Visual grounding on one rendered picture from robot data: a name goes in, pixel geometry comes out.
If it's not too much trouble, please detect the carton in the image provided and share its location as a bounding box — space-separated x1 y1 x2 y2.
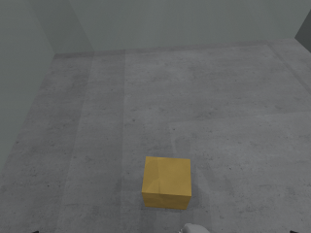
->
141 156 191 210

